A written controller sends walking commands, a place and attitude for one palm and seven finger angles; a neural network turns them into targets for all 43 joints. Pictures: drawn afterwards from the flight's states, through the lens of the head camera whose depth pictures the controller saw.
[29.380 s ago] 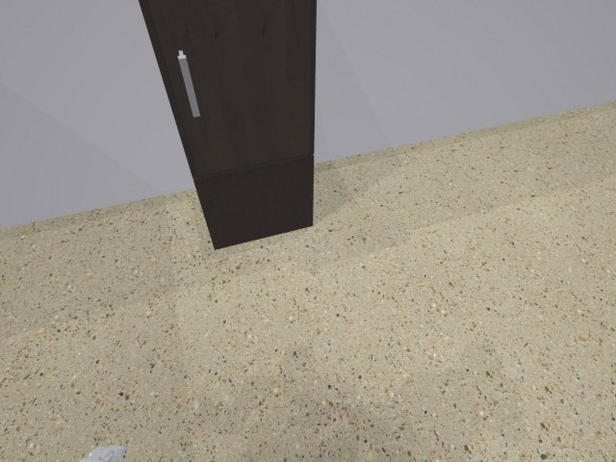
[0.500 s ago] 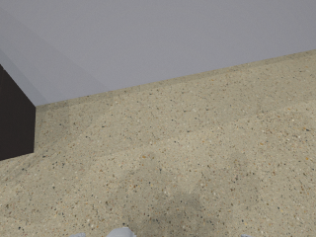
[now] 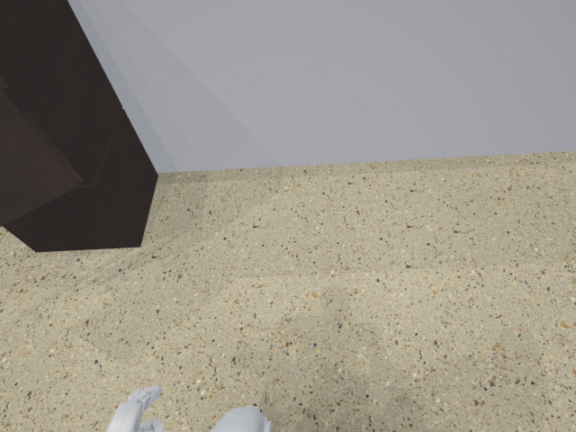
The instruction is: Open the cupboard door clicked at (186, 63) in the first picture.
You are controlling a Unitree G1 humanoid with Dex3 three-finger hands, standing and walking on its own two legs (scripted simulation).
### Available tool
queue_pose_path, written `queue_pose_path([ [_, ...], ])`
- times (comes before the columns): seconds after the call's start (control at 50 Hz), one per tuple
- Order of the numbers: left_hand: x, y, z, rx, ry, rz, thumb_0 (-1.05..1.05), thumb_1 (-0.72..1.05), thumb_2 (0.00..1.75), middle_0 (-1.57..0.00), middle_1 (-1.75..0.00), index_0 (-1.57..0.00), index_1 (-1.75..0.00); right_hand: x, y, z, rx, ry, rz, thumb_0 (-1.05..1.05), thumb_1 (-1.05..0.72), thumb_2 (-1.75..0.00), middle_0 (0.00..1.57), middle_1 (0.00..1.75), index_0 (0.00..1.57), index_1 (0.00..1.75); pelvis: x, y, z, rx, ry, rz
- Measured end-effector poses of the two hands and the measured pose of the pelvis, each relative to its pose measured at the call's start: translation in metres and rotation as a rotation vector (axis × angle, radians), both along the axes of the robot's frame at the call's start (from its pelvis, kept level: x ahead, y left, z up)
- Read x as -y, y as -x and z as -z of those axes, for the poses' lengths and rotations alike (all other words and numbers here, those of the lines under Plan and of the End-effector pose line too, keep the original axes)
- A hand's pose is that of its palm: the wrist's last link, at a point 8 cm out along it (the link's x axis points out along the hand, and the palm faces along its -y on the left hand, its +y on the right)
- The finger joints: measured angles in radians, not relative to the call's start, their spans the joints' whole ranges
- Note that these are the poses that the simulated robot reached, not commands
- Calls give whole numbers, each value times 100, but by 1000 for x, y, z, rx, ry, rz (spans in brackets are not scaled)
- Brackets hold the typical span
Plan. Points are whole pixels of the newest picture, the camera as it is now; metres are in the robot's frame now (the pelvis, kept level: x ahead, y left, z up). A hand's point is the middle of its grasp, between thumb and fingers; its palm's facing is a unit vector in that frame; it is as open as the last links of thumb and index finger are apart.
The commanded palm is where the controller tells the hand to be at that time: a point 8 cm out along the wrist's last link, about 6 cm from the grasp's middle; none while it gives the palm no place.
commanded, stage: turn to face it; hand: left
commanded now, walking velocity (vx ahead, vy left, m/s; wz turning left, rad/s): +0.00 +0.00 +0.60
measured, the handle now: out of the picture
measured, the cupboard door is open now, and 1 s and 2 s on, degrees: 37 37 37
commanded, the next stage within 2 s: take the last steps up to it in 0.94 s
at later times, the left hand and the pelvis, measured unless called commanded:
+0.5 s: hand out of the picture +0.02 +0.25 -0.16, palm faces +0.36 -0.90 -0.25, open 7.4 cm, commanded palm none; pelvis +0.02 +0.01 +0.01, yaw +19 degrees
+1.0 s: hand out of the picture -0.02 +0.16 -0.16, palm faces +0.58 -0.78 -0.21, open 7.4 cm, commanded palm none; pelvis +0.05 -0.02 +0.01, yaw +35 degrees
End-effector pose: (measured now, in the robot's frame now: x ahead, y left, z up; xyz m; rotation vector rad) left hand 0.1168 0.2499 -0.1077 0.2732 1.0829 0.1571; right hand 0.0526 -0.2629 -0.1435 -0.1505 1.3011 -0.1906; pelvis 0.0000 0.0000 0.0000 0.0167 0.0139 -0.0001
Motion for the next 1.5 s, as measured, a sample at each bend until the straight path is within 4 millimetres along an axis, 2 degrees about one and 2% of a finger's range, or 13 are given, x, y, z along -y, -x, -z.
queue_pose_path([
  [0.16,12,56,8,-87,58,-144,0,90,90,-20,-30,-21,-30,-1,-54,-18,21,5,-138,1,-91,-90,20,30,20,29,7,-8,-10,2,-22,-123],
  [0.34,-21,130,46,-208,105,-343,0,90,90,-20,-30,-21,-30,-51,-134,-24,147,51,-351,1,-91,-90,20,30,20,29,-15,-14,9,-3,2,-244],
  [0.42,-34,135,38,-209,89,-401,0,90,90,-20,-30,-20,-30,-64,-141,-33,153,65,-404,0,-91,-90,20,30,20,30,-17,-15,1,-2,22,-289],
  [0.54,-39,116,19,-112,66,-435,0,91,90,-19,-30,-20,-30,-66,-140,-33,106,46,-448,0,-90,-90,21,30,20,30,-11,-21,-8,0,32,-346],
  [0.66,-25,94,7,-28,30,-457,0,91,90,-19,-30,-20,-30,-50,-145,-17,57,10,-469,1,-90,-90,21,30,20,30,9,-32,-4,-2,24,-416],
  [0.72,-11,93,6,4,2,-474,0,91,90,-19,-30,-20,-30,-40,-155,-3,44,-7,-480,1,-90,-90,21,30,20,30,21,-38,4,-3,10,-453],
  [0.88,34,129,5,-74,68,-582,0,90,90,-20,-30,-20,-30,-47,-185,-14,27,-10,-563,1,-91,-90,20,30,20,29,26,-47,-9,8,-19,-550],
  [1.04,51,193,36,-166,164,-730,0,90,90,-20,-30,-21,-30,-102,-214,-20,91,10,-707,1,-91,-90,20,30,20,29,8,-44,1,15,8,-621],
  [1.14,48,223,44,-247,190,-790,0,90,90,-20,-30,-20,-30,-131,-214,-27,139,11,-766,1,-91,-90,20,30,20,29,0,-40,1,22,10,-636],
  [1.26,33,211,25,-181,168,-803,0,91,90,-19,-30,-20,-30,-132,-196,-28,99,-19,-775,0,-90,-90,20,30,20,30,-5,-45,-10,23,20,-665],
  [1.38,17,171,10,-87,114,-782,0,91,90,-19,-30,-20,-30,-104,-183,-11,-10,-22,-742,0,-91,-90,21,30,20,30,-5,-63,-9,20,2,-690],
  [1.44,15,154,13,-32,71,-789,0,91,90,-19,-30,-20,-30,-90,-185,7,-72,-20,-737,0,-91,-90,21,30,20,30,-4,-78,3,21,-20,-714],
  [1.5,25,153,8,-31,72,-830,0,91,90,-19,-30,-20,-30,-90,-196,7,-121,-7,-761,1,-91,-90,20,30,20,30,-10,-87,-1,35,-23,-739],
])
